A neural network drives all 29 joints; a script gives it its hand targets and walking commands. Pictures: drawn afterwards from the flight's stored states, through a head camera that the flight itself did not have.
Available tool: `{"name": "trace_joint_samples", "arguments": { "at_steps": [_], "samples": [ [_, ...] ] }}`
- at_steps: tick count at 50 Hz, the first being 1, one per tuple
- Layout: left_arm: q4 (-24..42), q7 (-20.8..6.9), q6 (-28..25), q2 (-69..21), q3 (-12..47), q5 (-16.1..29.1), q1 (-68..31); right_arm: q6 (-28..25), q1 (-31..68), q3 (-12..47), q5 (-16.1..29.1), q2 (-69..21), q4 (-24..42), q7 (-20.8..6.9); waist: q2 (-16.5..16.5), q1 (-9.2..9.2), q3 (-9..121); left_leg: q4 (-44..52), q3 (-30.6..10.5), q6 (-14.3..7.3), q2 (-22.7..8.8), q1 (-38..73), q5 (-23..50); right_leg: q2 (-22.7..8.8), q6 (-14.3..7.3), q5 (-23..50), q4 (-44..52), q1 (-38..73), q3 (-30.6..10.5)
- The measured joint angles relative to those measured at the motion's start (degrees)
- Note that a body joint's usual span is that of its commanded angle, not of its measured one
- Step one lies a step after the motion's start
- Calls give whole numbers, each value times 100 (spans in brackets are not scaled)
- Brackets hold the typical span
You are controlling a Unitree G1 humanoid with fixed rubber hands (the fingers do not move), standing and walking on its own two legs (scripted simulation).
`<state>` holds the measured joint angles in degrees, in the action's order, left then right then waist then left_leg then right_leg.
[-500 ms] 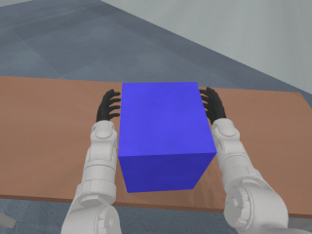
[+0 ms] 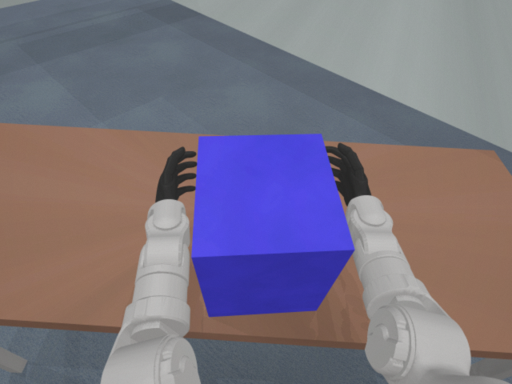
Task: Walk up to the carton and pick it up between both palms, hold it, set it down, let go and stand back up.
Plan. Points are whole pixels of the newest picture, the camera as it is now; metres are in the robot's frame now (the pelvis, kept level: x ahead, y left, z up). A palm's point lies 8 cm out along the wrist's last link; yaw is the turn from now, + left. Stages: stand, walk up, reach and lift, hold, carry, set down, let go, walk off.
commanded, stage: set down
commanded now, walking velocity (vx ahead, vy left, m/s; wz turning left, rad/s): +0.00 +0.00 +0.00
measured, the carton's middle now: (262, 230) +0.38 +0.01 +0.02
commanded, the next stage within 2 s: none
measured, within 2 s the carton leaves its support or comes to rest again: neither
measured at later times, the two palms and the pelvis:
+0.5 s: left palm (171, 200) +0.39 +0.16 +0.09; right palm (352, 193) +0.41 -0.13 +0.09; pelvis +0.00 +0.00 +0.00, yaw +0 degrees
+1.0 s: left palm (172, 214) +0.38 +0.16 +0.06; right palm (346, 205) +0.41 -0.13 +0.06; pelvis -0.01 +0.01 +0.00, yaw +0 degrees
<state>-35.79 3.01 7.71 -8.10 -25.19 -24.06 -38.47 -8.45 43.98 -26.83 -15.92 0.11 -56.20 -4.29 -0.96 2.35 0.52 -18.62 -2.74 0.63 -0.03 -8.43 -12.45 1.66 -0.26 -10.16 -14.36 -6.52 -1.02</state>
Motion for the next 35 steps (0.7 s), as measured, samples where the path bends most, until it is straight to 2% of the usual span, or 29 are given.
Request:
{"name": "trace_joint_samples", "arguments": {
  "at_steps": [21,26,30,35],
  "samples": [
    [-17,-75,-279,-4,-117,-32,35,-242,-32,15,-21,-45,0,47,0,0,-75,27,0,0,-1,0,0,0,-17,-45,-52,-34,9],
    [-106,76,-392,-4,-143,157,35,-244,-40,148,8,-47,0,162,0,1,-132,25,0,0,-1,-1,0,0,-19,-54,-72,-43,10],
    [-173,345,-412,1,-126,597,33,-237,-36,543,492,30,-86,344,0,1,-193,-19,1,0,-1,-73,-2,1,-27,-56,-102,-108,12],
    [-185,631,-422,86,169,1052,32,-228,88,1162,1204,284,-507,536,0,5,-193,-167,1,0,-2,-264,-26,6,-35,-55,-166,-258,16]
  ]
}}
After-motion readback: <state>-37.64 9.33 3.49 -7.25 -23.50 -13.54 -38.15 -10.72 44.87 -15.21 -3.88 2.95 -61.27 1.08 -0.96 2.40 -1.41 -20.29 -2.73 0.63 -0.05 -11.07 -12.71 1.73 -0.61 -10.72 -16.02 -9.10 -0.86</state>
